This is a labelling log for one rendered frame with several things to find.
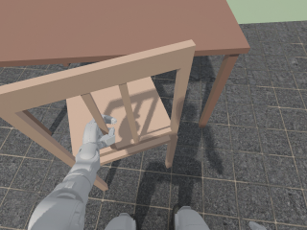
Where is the right robot shin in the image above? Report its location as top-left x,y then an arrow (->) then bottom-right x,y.
178,206 -> 191,212

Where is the chair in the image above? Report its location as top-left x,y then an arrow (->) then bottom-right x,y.
0,39 -> 196,191

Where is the table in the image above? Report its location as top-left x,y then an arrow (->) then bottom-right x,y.
0,0 -> 250,136

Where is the left robot forearm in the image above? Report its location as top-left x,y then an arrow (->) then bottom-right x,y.
28,143 -> 101,230

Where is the robot left hand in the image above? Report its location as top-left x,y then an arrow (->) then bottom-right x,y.
83,114 -> 117,150

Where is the robot left upper arm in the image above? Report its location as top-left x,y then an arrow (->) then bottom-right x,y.
30,196 -> 86,230

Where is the robot right foot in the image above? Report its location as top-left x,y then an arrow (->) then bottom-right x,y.
172,205 -> 182,230

